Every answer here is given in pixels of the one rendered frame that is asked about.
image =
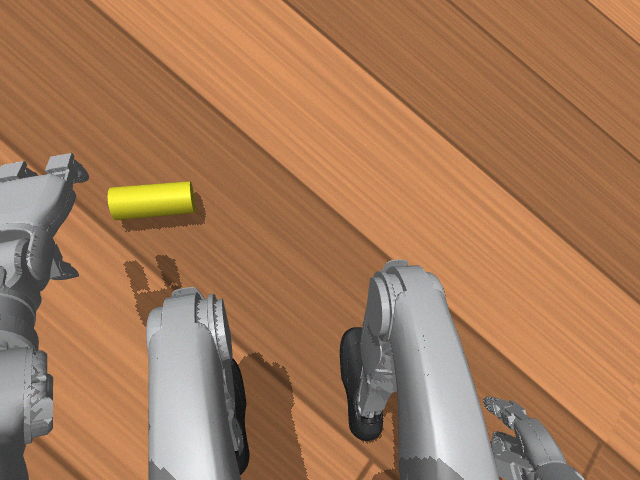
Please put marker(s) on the left robot arm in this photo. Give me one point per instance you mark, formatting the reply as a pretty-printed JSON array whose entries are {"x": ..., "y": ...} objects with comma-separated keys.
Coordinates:
[{"x": 26, "y": 390}]

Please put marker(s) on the right robot hand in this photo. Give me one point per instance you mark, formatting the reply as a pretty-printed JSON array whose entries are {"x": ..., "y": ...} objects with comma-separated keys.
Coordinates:
[{"x": 518, "y": 458}]

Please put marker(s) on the can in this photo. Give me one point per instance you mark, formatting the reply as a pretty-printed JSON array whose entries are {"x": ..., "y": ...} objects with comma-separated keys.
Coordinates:
[{"x": 152, "y": 200}]

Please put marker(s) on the left robot foot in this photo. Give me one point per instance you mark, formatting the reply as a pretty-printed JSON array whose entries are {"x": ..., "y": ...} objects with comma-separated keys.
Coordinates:
[{"x": 242, "y": 455}]

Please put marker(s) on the right robot arm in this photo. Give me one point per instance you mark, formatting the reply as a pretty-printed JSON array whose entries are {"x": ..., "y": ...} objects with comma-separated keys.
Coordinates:
[{"x": 557, "y": 471}]

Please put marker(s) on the left robot hand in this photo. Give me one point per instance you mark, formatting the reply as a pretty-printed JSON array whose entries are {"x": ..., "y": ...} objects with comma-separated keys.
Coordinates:
[{"x": 44, "y": 201}]

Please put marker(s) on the right robot foot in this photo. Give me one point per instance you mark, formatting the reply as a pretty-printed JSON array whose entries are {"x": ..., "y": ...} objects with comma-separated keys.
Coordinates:
[{"x": 351, "y": 366}]

